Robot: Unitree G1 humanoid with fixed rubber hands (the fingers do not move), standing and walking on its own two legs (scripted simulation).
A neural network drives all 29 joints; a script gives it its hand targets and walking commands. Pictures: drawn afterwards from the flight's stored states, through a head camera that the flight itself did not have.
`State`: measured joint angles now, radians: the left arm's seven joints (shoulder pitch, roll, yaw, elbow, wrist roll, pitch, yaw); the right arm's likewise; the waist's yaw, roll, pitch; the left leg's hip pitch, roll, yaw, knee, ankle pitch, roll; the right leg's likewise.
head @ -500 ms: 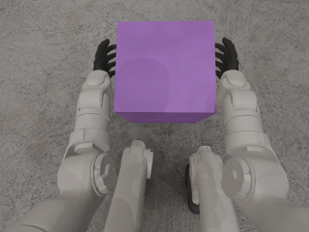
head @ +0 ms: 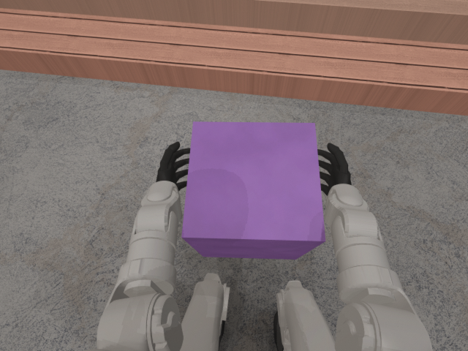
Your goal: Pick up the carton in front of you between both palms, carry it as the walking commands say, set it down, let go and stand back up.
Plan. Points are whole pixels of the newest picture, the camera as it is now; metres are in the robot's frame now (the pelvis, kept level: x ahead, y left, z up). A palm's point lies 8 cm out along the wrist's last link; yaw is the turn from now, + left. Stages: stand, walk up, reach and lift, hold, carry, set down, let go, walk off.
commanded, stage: reach and lift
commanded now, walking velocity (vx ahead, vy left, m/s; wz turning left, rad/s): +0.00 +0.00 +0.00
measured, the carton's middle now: (251, 199) +0.39 +0.02 -0.10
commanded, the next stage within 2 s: hold in 1.68 s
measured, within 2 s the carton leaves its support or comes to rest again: neither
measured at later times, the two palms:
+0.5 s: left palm (145, 165) +0.35 +0.16 +0.12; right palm (389, 170) +0.36 -0.14 +0.12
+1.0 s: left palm (127, 155) +0.33 +0.16 +0.17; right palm (421, 162) +0.34 -0.14 +0.17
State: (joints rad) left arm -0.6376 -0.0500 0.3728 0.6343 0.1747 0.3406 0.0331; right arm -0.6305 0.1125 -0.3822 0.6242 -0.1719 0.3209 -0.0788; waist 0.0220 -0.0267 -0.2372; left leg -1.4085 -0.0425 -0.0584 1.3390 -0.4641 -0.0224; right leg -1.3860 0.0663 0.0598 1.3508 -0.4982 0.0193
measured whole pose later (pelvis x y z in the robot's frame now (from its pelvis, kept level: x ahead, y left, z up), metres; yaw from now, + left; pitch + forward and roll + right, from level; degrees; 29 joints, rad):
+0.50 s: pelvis +0.05 +0.00 +0.12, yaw +0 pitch +9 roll +0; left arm -0.30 -0.12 0.28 0.48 0.20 0.42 0.03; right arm -0.29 0.16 -0.29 0.48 -0.19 0.41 -0.05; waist 0.01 -0.01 -0.14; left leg -0.56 -0.03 -0.07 0.71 -0.31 -0.01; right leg -0.54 0.04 0.07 0.72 -0.34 0.00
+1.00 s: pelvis +0.03 +0.00 +0.15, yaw +0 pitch -5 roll +0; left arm -0.34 -0.16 0.32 0.39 0.29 0.61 -0.01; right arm -0.35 0.17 -0.33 0.40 -0.29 0.60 0.02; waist 0.00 -0.01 0.03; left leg -0.20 -0.02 -0.07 0.49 -0.21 -0.01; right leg -0.17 0.03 0.08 0.49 -0.24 0.01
